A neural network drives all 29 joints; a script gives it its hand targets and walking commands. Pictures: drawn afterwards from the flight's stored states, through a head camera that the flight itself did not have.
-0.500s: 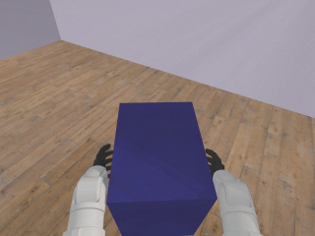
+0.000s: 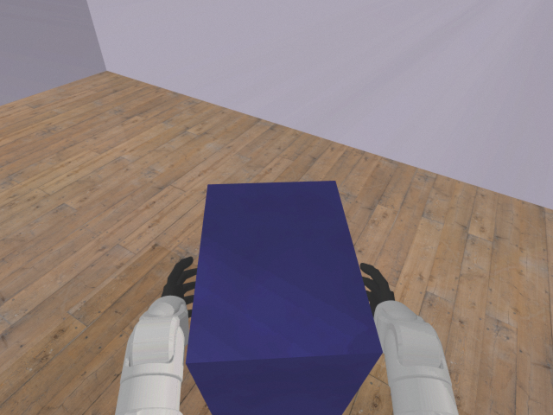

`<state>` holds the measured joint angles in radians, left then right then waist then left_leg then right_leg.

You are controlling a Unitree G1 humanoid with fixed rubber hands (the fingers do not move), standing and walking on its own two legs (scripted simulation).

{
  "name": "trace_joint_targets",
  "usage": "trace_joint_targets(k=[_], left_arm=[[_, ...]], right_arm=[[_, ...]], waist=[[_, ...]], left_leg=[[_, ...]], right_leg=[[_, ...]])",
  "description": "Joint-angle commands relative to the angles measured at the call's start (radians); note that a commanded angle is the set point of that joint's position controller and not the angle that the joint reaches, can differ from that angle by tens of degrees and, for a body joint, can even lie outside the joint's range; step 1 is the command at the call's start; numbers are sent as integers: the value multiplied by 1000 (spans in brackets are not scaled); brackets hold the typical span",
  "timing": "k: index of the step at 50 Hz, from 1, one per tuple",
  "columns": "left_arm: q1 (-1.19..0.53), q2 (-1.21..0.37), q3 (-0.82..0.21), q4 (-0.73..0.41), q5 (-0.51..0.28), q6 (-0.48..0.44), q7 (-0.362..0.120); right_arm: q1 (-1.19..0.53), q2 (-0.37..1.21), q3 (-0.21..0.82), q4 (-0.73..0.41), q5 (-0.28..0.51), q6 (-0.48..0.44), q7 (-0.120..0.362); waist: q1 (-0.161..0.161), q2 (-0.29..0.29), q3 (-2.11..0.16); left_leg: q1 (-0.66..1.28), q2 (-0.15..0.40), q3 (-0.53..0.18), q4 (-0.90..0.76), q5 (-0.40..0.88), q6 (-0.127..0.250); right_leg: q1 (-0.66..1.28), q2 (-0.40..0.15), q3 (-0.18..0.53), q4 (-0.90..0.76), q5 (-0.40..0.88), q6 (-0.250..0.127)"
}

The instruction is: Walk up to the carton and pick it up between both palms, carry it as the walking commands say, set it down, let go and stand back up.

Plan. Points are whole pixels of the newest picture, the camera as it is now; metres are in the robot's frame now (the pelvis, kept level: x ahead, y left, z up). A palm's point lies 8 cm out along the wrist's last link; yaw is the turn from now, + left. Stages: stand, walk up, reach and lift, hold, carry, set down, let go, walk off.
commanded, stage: hold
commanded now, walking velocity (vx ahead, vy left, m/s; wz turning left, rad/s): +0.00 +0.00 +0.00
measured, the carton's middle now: (275, 303) +0.32 +0.03 -0.01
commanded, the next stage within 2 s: carry in 0.08 s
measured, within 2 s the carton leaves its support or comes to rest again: neither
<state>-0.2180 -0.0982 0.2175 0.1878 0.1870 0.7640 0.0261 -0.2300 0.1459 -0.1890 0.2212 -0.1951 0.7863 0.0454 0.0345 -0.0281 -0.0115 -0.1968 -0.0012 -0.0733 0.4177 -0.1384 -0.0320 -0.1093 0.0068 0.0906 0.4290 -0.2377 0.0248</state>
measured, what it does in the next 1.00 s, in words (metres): walks backwards, turning left: left foot, then right foot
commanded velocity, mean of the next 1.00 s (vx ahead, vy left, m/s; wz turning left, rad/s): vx -0.21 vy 0.00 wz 0.50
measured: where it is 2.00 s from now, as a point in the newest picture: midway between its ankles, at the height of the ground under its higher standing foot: outside the picture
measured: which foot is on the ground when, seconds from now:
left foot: down 0.00-0.24, up 0.26-0.48, down 0.50-0.82, up 0.84-1.00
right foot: down 0.00-0.52, up 0.54-0.80, down 0.82-1.00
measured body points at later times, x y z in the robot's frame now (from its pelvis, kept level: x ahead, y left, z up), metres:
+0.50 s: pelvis -0.02 -0.01 -0.03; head -0.06 -0.01 +0.42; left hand +0.23 +0.20 +0.07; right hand +0.28 -0.10 +0.08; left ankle +0.00 +0.12 -0.74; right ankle +0.00 -0.13 -0.74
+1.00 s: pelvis -0.14 -0.09 -0.01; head -0.16 -0.13 +0.44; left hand +0.03 +0.15 +0.10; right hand +0.15 -0.13 +0.08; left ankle -0.19 +0.07 -0.64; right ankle -0.06 -0.15 -0.74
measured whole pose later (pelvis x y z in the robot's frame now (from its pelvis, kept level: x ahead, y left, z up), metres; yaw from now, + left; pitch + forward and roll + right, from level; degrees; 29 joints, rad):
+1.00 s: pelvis -0.14 -0.09 -0.01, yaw +24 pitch -1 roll +3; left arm -0.06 -0.13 0.10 -0.40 0.02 1.20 0.15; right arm -0.02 0.13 -0.05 -0.47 -0.07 1.26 -0.13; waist 0.03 0.01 -0.10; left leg -0.59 -0.03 -0.09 1.23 -0.37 -0.04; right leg -0.33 -0.06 -0.11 0.57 -0.23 -0.05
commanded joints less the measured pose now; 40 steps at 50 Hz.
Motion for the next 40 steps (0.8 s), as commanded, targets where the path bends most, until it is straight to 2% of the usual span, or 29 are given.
trace_joint_targets(k=[1, 3, 4, 5, 6, 8, 9, 10, 11, 12, 13, 14, 16, 17, 20, 22, 23, 24, 25, 26, 27, 28, 31, 33, 34, 35, 37, 39, 40], left_arm=[[-603, -1022, -743, -232, -301, -9, -271], [-598, -1028, -727, -193, -297, -11, -268], [-661, -976, -727, -182, -297, -12, -266], [-617, -980, -728, -152, -296, -3, -261], [-595, -949, -702, -138, -287, 11, -248], [-651, -926, -688, -162, -317, 27, -237], [-707, -955, -703, -220, -336, 36, -227], [-768, -957, -723, -318, -363, 39, -210], [-756, -954, -734, -364, -379, 60, -201], [-663, -925, -713, -332, -360, 80, -196], [-638, -953, -727, -353, -355, 122, -172], [-605, -953, -747, -456, -372, 137, -152], [-554, -978, -770, -517, -392, 187, -119], [-572, -965, -816, -619, -412, 210, -102], [-407, -864, -764, -604, -403, 304, -55], [-339, -856, -757, -651, -403, 342, -28], [-343, -833, -753, -673, -408, 363, -16], [-283, -833, -744, -653, -403, 383, -12], [-237, -801, -753, -662, -406, 414, -4], [-263, -814, -769, -685, -413, 419, -2], [-340, -851, -791, -708, -430, 423, -6], [-354, -848, -794, -744, -430, 423, -5], [-475, -945, -882, -842, -500, 424, -13], [-473, -956, -879, -882, -515, 409, -18], [-476, -976, -882, -878, -524, 405, -17], [-481, -956, -887, -910, -530, 408, -12], [-369, -946, -872, -877, -526, 412, -9], [-295, -897, -830, -831, -501, 425, -11], [-355, -929, -811, -843, -504, 425, -9]], right_arm=[[-534, 914, 604, -197, 225, -82, 174], [-525, 931, 575, -137, 219, -80, 175], [-506, 923, 605, -193, 243, -64, 173], [-490, 918, 623, -206, 250, -52, 165], [-517, 877, 609, -216, 250, -43, 161], [-576, 863, 638, -256, 273, -36, 138], [-654, 880, 669, -310, 298, -18, 129], [-666, 908, 692, -369, 317, -3, 119], [-635, 933, 718, -393, 323, 24, 100], [-659, 909, 733, -430, 324, 45, 87], [-612, 908, 724, -402, 338, 95, 76], [-693, 951, 810, -565, 425, 112, 60], [-587, 923, 810, -630, 447, 163, 35], [-567, 913, 836, -677, 463, 187, 22], [-372, 839, 766, -631, 424, 285, -23], [-324, 826, 752, -687, 448, 323, -38], [-233, 824, 727, -624, 425, 354, -47], [-240, 805, 708, -633, 420, 370, -48], [-160, 741, 672, -634, 388, 398, -52], [-133, 751, 655, -609, 382, 401, -54], [-178, 782, 653, -650, 374, 398, -57], [-209, 793, 671, -695, 374, 401, -63], [-231, 874, 653, -744, 400, 388, -56], [-249, 898, 682, -806, 417, 376, -54], [-282, 920, 685, -822, 428, 373, -57], [-284, 898, 680, -853, 426, 372, -62], [-185, 886, 679, -832, 415, 374, -68], [-139, 835, 691, -826, 392, 390, -85], [-229, 882, 715, -831, 406, 403, -86]], waist=[[-85, 55, -335], [-95, 33, -296], [-39, 127, -478], [-35, 153, -460], [-33, 238, -416], [-27, 263, -349], [-20, 223, -307], [-18, 215, -307], [-5, 26, -308], [9, -237, -295], [2, -208, -341], [-13, -206, -323], [-27, -70, -374], [-36, -86, -375], [-31, -163, -402], [-35, -118, -422], [-42, -112, -429], [-51, -70, -426], [-56, 157, -467], [-42, 419, -410], [-41, 361, -399], [-36, 213, -369], [-43, 316, -359], [-47, 207, -393], [-52, 208, -429], [-53, 285, -409], [-56, 265, -495], [-48, 303, -469], [-37, 154, -436]], left_leg=[[359, -96, 17, -28, 102, 0], [342, -96, 24, -31, 31, 6], [223, 161, -98, 30, 329, 39], [194, 169, -121, 69, 406, 60], [134, 185, -155, 37, 325, 68], [-21, 212, -207, 33, 211, 112], [-188, 191, -206, 35, 14, 99], [-301, 158, -160, 89, -16, 79], [-410, 76, -113, 237, -137, 42], [-488, -61, 50, 582, -236, -1], [-517, -22, 103, 758, -444, -8], [-454, 20, 78, 850, -423, -18], [-420, 48, 91, 800, -322, 4], [-393, 48, 116, 770, -299, 2], [-350, 24, 160, 570, -279, 4], [-258, 14, 171, 354, -189, 30], [-214, -21, 186, 184, -86, 36], [-112, -3, 124, 96, 174, 40], [97, 159, -125, 118, 637, 97], [160, 358, -446, 117, 1147, 192], [41, 340, -513, 82, 956, 231], [-59, 285, -472, 51, 671, 202], [-105, 210, -355, -29, 242, 149], [-86, 204, -366, -56, 169, 141], [-68, 199, -415, -73, 139, 132], [-72, 209, -457, -102, 123, 149], [38, 208, -481, -71, 240, 154], [-172, 157, -355, -68, 100, 114], [-250, 96, -258, -46, 47, 55]], right_leg=[[-58, 102, -9, -86, 141, -48], [-84, 88, -3, -94, 64, -48], [-83, -82, -53, 167, 57, -24], [-106, -55, -58, 200, 25, -3], [-168, -28, -76, 260, -76, 8], [-152, -23, -105, 293, -197, 9], [-75, -28, -78, 256, -245, -4], [-8, -63, -42, 250, -219, -30], [67, -157, 76, 32, -163, -65], [107, -361, 267, -92, 122, -156], [69, -506, 314, -65, 299, -284], [4, -473, 229, -40, 350, -279], [41, -378, 50, 110, 584, -247], [20, -341, -33, 138, 667, -206], [58, -330, -86, 230, 787, -176], [37, -322, -108, 266, 774, -160], [21, -292, -142, 318, 705, -121], [-72, -238, -189, 402, 524, -75], [-313, -179, -180, 543, 77, -1], [-538, -33, -168, 674, -457, 38], [-453, -7, -48, 754, -513, 24], [-398, -13, -35, 735, -432, 24], [-402, 10, -80, 629, -296, 7], [-364, 23, -89, 601, -278, 9], [-322, 56, -95, 547, -298, 9], [-312, 65, -103, 513, -294, 21], [-293, 83, -86, 401, -301, 3], [-76, 42, -91, 134, -210, -11], [67, 20, -132, -39, -146, -17]])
